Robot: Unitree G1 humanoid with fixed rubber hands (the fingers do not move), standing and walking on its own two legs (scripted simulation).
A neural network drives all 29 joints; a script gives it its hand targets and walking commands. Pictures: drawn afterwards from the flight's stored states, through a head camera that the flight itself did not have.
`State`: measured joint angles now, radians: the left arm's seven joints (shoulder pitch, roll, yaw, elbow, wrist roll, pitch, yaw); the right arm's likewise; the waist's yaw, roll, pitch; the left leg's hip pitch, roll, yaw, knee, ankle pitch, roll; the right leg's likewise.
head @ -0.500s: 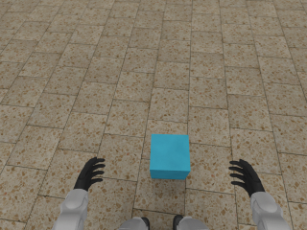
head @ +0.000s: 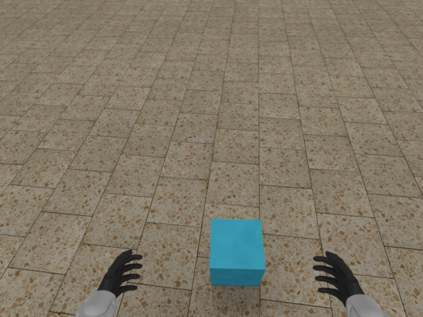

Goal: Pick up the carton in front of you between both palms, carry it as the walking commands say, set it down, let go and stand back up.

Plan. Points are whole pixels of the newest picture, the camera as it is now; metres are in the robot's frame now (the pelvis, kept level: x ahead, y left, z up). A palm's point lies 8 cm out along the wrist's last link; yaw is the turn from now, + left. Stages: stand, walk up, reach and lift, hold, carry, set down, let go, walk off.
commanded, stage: let go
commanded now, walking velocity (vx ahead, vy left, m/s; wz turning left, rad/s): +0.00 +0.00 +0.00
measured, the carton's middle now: (235, 253) +0.44 -0.05 -0.65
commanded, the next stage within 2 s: stand in 0.08 s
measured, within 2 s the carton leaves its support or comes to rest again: neither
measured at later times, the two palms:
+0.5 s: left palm (80, 297) +0.15 +0.29 -0.08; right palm (380, 302) +0.16 -0.29 -0.08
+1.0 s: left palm (77, 307) +0.14 +0.29 -0.09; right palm (387, 312) +0.14 -0.30 -0.09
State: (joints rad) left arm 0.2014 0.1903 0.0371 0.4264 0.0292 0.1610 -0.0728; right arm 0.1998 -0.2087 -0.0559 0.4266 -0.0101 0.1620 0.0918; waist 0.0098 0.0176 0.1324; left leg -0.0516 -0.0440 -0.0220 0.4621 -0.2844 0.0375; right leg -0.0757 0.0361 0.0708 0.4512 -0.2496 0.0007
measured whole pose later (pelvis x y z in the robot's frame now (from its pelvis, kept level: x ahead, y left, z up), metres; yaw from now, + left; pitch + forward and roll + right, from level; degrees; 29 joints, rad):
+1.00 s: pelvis +0.02 -0.01 +0.00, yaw +1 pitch -1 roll +0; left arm 0.17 0.35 0.03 0.86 0.03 0.00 0.02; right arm 0.19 -0.36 -0.01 0.82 -0.03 -0.01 -0.03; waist 0.00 0.01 -0.01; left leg -0.11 -0.04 -0.02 0.42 -0.28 0.03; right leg -0.15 0.03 0.05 0.44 -0.27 -0.01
